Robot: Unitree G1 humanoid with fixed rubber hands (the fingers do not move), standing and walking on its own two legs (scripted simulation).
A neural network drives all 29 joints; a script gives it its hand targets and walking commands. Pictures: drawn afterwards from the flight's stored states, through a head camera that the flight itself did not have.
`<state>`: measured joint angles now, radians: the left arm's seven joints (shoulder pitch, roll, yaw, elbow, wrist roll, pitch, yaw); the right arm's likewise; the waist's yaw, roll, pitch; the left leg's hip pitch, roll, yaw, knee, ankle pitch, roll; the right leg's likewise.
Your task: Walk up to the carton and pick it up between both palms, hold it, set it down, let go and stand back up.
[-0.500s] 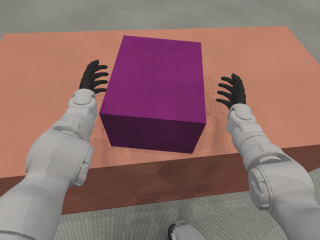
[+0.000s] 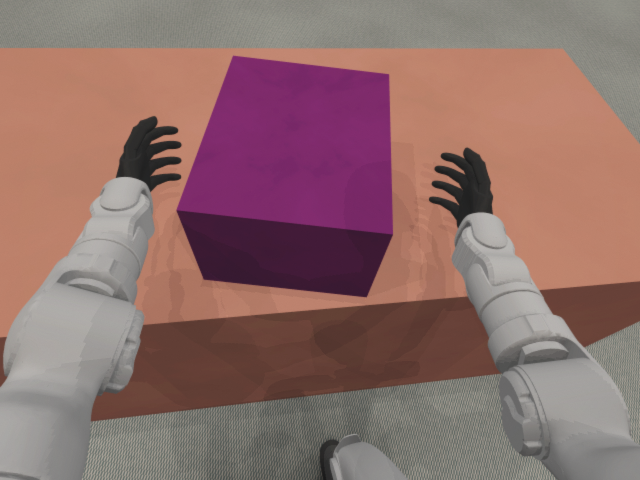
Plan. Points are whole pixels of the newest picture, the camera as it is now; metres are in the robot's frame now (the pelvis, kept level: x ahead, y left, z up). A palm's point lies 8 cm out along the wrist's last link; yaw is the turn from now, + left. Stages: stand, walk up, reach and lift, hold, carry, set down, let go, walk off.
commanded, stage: set down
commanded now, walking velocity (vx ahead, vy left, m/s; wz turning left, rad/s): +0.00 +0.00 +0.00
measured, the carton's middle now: (298, 174) +0.55 -0.09 +0.01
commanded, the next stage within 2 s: none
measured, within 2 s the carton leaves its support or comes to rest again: neither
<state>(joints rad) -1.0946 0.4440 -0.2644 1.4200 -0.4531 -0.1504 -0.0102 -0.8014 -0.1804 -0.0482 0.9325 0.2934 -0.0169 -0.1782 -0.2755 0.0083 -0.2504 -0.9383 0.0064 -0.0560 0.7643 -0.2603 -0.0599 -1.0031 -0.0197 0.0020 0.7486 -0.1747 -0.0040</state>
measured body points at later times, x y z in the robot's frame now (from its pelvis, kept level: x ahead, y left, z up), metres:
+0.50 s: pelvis +0.04 +0.02 +0.04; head +0.09 +0.03 +0.48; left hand +0.53 +0.14 +0.13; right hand +0.39 -0.28 +0.11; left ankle +0.05 +0.15 -0.69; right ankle +0.09 -0.11 -0.69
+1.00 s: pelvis +0.05 +0.03 +0.04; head +0.09 +0.03 +0.49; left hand +0.48 +0.18 +0.09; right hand +0.35 -0.28 +0.09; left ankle +0.05 +0.15 -0.69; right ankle +0.09 -0.11 -0.69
